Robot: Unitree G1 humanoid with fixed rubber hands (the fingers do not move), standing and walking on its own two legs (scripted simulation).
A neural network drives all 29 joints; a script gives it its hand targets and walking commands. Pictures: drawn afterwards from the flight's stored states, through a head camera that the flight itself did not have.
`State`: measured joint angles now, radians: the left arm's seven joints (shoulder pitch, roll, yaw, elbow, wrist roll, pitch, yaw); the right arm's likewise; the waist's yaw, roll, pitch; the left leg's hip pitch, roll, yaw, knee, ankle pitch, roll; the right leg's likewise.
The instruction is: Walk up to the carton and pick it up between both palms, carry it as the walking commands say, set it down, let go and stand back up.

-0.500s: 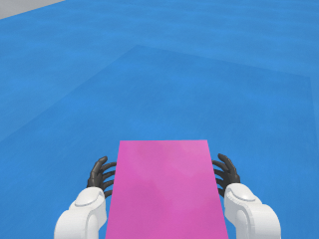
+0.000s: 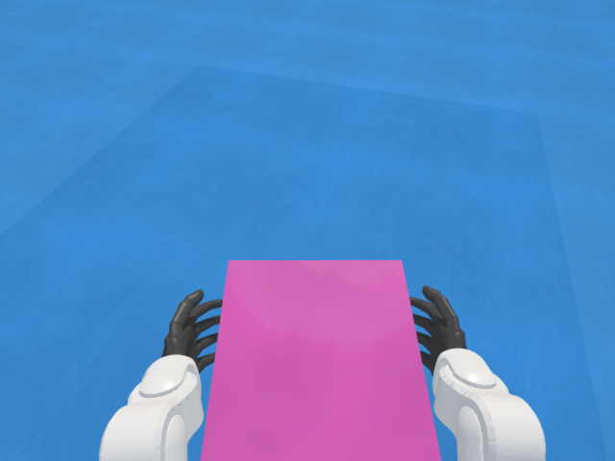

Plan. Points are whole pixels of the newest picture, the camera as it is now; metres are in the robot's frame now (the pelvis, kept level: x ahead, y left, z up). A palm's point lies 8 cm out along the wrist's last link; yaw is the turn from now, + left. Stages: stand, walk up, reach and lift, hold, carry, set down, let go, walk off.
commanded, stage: carry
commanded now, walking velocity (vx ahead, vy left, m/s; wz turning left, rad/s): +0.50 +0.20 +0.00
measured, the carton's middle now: (314, 385) +0.23 -0.01 +0.00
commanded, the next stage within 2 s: none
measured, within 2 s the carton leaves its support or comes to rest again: neither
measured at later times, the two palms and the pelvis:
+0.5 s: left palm (149, 169) +0.56 +0.24 +0.10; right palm (325, 162) +0.58 -0.05 +0.08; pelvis +0.33 +0.08 +0.00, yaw +4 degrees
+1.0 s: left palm (142, 78) +0.90 +0.34 +0.09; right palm (272, 79) +0.90 +0.05 +0.08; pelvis +0.67 +0.19 -0.01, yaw +1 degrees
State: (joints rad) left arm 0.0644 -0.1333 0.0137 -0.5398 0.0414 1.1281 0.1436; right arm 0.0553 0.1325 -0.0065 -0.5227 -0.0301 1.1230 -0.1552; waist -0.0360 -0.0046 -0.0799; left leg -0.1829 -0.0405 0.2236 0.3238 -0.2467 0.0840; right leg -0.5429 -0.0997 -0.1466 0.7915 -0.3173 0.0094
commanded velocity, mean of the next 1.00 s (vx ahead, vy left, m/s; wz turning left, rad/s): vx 0.50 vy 0.20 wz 0.00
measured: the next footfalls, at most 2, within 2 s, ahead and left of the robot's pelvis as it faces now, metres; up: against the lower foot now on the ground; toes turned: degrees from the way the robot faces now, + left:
right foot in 0.14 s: +0.24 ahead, -0.07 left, +0.00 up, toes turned -10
left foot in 0.58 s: +0.56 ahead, +0.25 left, +0.00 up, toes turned +12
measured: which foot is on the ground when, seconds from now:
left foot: down 0.00-0.14, up 0.16-0.56, down 0.58-1.00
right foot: up 0.00-0.12, down 0.14-0.60, up 0.62-0.98, down 1.00-1.00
